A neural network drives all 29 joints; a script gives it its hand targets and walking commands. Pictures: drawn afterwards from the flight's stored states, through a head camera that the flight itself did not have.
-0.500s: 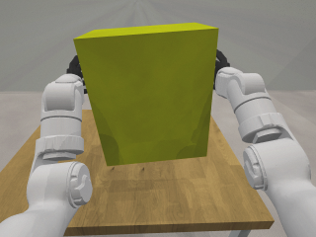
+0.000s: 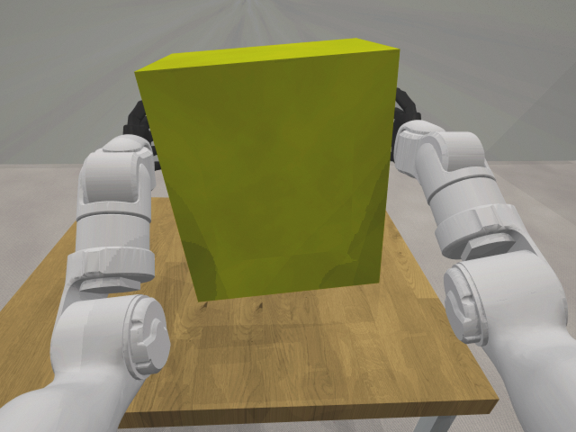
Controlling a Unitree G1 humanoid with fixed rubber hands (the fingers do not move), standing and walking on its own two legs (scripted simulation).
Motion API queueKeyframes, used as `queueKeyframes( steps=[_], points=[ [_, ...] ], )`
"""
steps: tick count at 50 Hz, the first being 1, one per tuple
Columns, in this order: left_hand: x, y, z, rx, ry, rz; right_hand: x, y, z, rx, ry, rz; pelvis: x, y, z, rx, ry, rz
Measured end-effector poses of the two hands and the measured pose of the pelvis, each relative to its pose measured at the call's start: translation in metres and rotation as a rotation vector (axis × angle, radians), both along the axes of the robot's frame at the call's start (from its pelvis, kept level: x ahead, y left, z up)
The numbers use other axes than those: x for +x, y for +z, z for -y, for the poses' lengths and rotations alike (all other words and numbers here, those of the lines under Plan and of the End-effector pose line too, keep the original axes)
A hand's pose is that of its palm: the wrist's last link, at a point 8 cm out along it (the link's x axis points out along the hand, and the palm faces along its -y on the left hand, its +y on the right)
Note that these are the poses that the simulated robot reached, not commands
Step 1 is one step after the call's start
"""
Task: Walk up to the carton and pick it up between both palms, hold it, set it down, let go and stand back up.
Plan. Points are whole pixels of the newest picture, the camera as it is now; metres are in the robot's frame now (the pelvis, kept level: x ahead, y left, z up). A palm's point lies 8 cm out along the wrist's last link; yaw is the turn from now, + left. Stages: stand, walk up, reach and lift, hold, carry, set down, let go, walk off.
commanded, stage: hold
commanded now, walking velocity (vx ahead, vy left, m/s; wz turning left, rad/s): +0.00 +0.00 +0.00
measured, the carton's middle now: (277, 170) +0.38 +0.01 +0.28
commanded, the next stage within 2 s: none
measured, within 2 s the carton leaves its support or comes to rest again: neither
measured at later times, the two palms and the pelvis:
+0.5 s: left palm (138, 153) +0.37 +0.18 +0.30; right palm (403, 141) +0.37 -0.16 +0.32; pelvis +0.00 +0.00 +0.00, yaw +0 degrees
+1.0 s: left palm (137, 149) +0.37 +0.18 +0.30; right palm (404, 136) +0.37 -0.16 +0.33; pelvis +0.00 +0.00 +0.00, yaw +0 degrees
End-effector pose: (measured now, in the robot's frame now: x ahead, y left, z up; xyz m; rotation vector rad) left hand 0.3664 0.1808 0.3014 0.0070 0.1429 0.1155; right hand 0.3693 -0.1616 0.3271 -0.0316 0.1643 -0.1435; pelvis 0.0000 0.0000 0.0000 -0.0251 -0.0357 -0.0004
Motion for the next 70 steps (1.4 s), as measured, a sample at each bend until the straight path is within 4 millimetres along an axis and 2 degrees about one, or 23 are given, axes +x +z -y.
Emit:
queueKeyframes(
  steps=[28, 47, 70],
  points=[
    [-0.0009, -0.0032, -0.0014, -0.011, 0.004, -0.001, -0.0006, -0.0041, -0.0015, -0.009, 0.003, -0.002, 0.0044, -0.0002, 0.0002, 0.0, 0.0, 0.014],
    [-0.001, 0.0046, -0.0029, -0.009, 0.002, 0.001, -0.0011, 0.0049, -0.003, 0.0, 0.0, 0.0, -0.0004, -0.0001, -0.0002, 0.001, 0.0, -0.004],
    [-0.0017, 0.0021, -0.0042, -0.003, 0.004, 0.008, -0.0016, -0.0027, -0.0039, -0.015, 0.007, 0.005, 0.0024, -0.0001, 0.0001, -0.001, 0.002, 0.01]
  ],
)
